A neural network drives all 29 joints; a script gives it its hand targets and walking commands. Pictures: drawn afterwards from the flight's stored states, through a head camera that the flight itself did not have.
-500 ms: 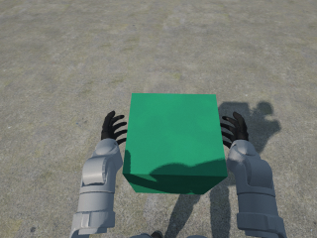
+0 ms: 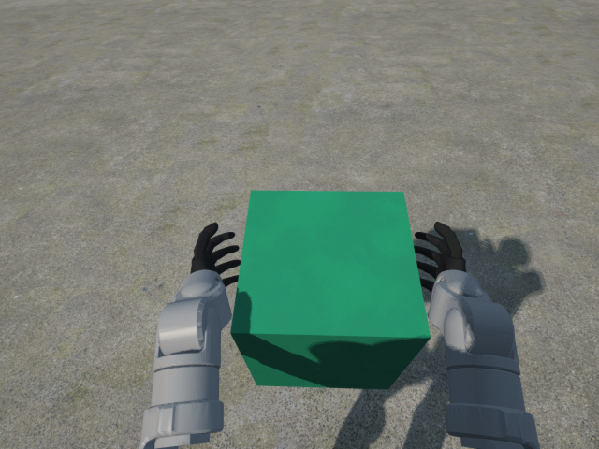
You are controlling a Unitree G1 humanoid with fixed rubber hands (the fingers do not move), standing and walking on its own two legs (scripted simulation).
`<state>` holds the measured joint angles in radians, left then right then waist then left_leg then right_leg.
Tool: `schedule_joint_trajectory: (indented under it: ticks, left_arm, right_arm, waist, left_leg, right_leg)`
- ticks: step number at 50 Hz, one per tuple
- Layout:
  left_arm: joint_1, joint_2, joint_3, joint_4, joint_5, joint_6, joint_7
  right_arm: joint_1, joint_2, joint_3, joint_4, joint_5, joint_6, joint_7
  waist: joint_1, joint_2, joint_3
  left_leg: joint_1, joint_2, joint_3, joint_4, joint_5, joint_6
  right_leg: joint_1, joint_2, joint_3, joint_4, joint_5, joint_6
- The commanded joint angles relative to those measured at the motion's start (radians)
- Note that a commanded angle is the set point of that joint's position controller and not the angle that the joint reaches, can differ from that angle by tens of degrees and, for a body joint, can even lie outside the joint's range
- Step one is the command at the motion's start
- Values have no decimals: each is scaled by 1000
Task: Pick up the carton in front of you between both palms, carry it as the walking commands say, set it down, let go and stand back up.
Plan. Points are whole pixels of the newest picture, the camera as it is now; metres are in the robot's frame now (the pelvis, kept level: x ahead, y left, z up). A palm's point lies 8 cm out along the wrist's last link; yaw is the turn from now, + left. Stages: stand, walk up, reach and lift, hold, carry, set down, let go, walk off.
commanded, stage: carry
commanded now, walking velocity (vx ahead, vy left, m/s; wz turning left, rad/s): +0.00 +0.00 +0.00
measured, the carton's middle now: (324, 296) +0.33 +0.00 +0.02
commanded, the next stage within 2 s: none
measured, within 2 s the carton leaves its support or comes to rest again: neither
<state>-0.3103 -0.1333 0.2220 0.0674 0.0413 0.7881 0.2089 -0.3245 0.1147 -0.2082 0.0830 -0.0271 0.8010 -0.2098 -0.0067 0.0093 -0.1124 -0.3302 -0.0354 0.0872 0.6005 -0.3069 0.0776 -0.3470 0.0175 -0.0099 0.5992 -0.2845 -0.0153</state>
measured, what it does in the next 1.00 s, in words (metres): lifts its left foot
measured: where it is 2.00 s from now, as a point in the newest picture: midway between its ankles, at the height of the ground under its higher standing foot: (328, 375)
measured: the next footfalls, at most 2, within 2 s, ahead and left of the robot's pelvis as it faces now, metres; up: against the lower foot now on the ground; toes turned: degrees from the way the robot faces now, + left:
left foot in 1.36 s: +0.39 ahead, +0.08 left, +0.00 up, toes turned +6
right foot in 1.88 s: +0.69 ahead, -0.14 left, +0.00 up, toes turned -11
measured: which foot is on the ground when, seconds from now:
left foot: down 0.00-0.90, up 0.92-1.00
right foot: down 0.00-1.00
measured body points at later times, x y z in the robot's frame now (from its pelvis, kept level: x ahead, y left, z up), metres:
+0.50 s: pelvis -0.01 -0.01 +0.00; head -0.03 -0.01 +0.45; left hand +0.32 +0.15 +0.10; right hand +0.32 -0.17 +0.10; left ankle +0.01 +0.07 -0.73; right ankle +0.02 -0.11 -0.73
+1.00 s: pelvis +0.05 -0.05 +0.00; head +0.04 -0.05 +0.45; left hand +0.38 +0.10 +0.09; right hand +0.38 -0.21 +0.09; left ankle +0.02 +0.06 -0.67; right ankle +0.05 -0.12 -0.73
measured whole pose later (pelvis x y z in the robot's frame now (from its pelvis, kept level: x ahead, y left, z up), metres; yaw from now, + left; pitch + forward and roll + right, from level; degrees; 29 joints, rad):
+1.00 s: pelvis +0.05 -0.05 +0.00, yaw -1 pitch +4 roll +1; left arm -0.41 -0.17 0.27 0.07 0.08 0.94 0.20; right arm -0.42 0.12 -0.29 0.06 -0.05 0.96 -0.20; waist 0.02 0.00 -0.12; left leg -0.51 0.01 0.06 1.05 -0.48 0.06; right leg -0.36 0.03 -0.07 0.60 -0.31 -0.08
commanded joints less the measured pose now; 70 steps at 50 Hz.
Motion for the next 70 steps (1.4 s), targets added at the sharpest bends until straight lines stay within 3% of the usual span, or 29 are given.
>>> schedule_joint_trajectory:
  ticks: [1,6,12,30,31,33,34,35,36,37,39,41,43,44,45,46,47,48,50,53,57,63,65,66,67,68,69,70]
  left_arm:
    - [-493,-644,-495,-39,-87,45,10]
    - [-571,-697,-477,8,-82,92,9]
    - [-663,-755,-489,-9,-102,108,0]
    - [-689,-766,-514,-68,-115,161,-14]
    - [-687,-766,-514,-67,-118,163,-14]
    - [-693,-766,-513,-68,-118,166,-15]
    - [-704,-761,-509,-64,-114,168,-14]
    - [-708,-759,-504,-53,-110,170,-13]
    - [-707,-754,-499,-45,-107,171,-13]
    - [-712,-748,-492,-41,-103,170,-12]
    - [-717,-751,-482,-39,-104,166,-10]
    - [-710,-752,-476,-43,-106,160,-9]
    - [-675,-732,-470,-40,-101,153,-5]
    - [-656,-724,-467,-41,-98,151,-3]
    - [-627,-719,-464,-31,-92,151,-2]
    - [-607,-689,-459,-28,-83,149,3]
    - [-612,-693,-457,-23,-77,150,6]
    - [-642,-711,-473,-46,-92,149,2]
    - [-703,-750,-524,-114,-133,139,-13]
    - [-771,-775,-578,-191,-178,120,-29]
    - [-693,-729,-593,-222,-198,121,-23]
    - [-606,-697,-577,-220,-177,149,-24]
    - [-598,-702,-582,-216,-170,153,-25]
    - [-590,-707,-587,-218,-170,154,-25]
    - [-582,-708,-593,-229,-171,157,-25]
    - [-584,-702,-598,-245,-170,161,-26]
    - [-580,-710,-605,-253,-174,170,-28]
    - [-548,-733,-613,-258,-183,177,-32]
  right_arm:
    - [-493,665,502,-54,92,28,-6]
    - [-559,711,469,-7,75,73,-1]
    - [-659,763,477,-32,92,89,7]
    - [-677,777,495,-75,99,146,22]
    - [-682,779,494,-77,101,148,22]
    - [-685,778,490,-71,100,152,20]
    - [-683,772,485,-62,97,154,18]
    - [-686,765,481,-56,94,155,15]
    - [-688,761,481,-51,89,155,13]
    - [-689,760,483,-52,89,154,11]
    - [-726,770,505,-81,109,149,11]
    - [-749,781,526,-104,128,143,12]
    - [-730,774,526,-103,129,139,9]
    - [-698,770,523,-94,125,138,7]
    - [-679,765,518,-80,122,139,3]
    - [-663,761,516,-81,117,143,3]
    - [-668,763,503,-64,109,147,3]
    - [-690,784,500,-64,112,148,5]
    - [-680,810,489,-61,112,144,13]
    - [-704,819,498,-106,114,132,19]
    - [-644,754,499,-158,105,134,9]
    - [-598,733,519,-190,98,156,15]
    - [-600,731,522,-197,102,159,18]
    - [-588,728,524,-201,106,160,19]
    - [-559,726,524,-201,107,161,20]
    - [-529,726,521,-202,104,164,21]
    - [-496,712,510,-205,84,170,20]
    - [-493,700,510,-214,83,171,15]
  waist:
    - [6,-7,-237]
    - [7,-12,-215]
    - [8,-18,-240]
    - [5,-8,-275]
    - [6,-4,-281]
    - [-2,24,-253]
    - [-21,52,-209]
    - [-40,109,-178]
    - [-48,141,-147]
    - [-58,126,-143]
    - [-57,79,-164]
    - [-38,88,-194]
    - [4,83,-220]
    - [12,52,-242]
    - [33,-26,-260]
    - [56,-259,-246]
    - [72,-257,-213]
    - [84,-158,-196]
    - [73,-50,-227]
    - [61,-97,-230]
    - [61,-96,-218]
    - [84,-160,-170]
    - [61,-178,-174]
    - [41,-180,-207]
    - [17,-158,-271]
    - [-3,-100,-360]
    - [-9,44,-444]
    - [0,249,-465]
  left_leg:
    - [99,160,-155,-97,232,7]
    - [93,160,-149,-106,204,-2]
    - [103,163,-148,-120,177,-6]
    - [121,174,-149,-128,211,1]
    - [122,165,-148,-132,132,9]
    - [114,167,-214,-176,-213,50]
    - [126,203,-302,-230,-368,77]
    - [173,265,-416,-294,-461,115]
    - [205,334,-501,-321,-473,155]
    - [222,366,-548,-342,-438,178]
    - [231,354,-500,-333,-303,176]
    - [165,301,-352,-299,-137,140]
    - [43,236,-205,-214,-130,89]
    - [-32,198,-146,-135,-174,65]
    - [-152,156,-82,45,-180,35]
    - [-424,35,20,310,-219,-33]
    - [-567,23,-28,446,-294,-24]
    - [-628,60,-66,537,-243,-15]
    - [-640,97,-70,605,-147,-14]
    - [-591,113,-65,576,-4,-45]
    - [-533,119,-42,375,89,-75]
    - [-345,61,51,9,234,-64]
    - [-208,30,89,-90,246,-45]
    - [-90,7,123,-135,242,-37]
    - [103,-21,156,-207,251,-35]
    - [355,45,82,-202,232,-30]
    - [567,283,-265,-191,178,29]
    - [743,490,-669,-274,236,168]
  right_leg:
    - [89,-137,119,-73,251,-52]
    - [83,-141,120,-92,239,-46]
    - [96,-138,118,-104,209,-43]
    - [112,-132,109,-104,188,-41]
    - [107,-120,101,-97,116,-47]
    - [10,-71,78,-47,-182,-71]
    - [-91,-43,59,6,-272,-72]
    - [-198,-3,2,113,-251,-65]
    - [-289,2,-34,201,-197,-57]
    - [-338,-23,-23,252,-196,-51]
    - [-327,-37,-26,252,-176,-44]
    - [-186,-19,-54,154,-135,-42]
    - [58,28,-111,-36,-43,-31]
    - [205,23,-96,-109,-12,-33]
    - [354,-64,49,-181,-42,-65]
    - [491,-316,499,-296,-156,-163]
    - [510,-400,662,-315,-173,-248]
    - [525,-388,640,-276,-125,-273]
    - [501,-337,489,-237,-18,-236]
    - [440,-276,327,-264,143,-207]
    - [445,-255,223,-289,332,-208]
    - [482,-212,82,-290,574,-134]
    - [463,-207,33,-243,716,-107]
    - [447,-198,-3,-166,820,-89]
    - [400,-173,-60,-25,843,-60]
    - [260,-151,-86,153,669,-33]
    - [44,-117,-87,356,323,7]
    - [-268,32,-37,561,-204,30]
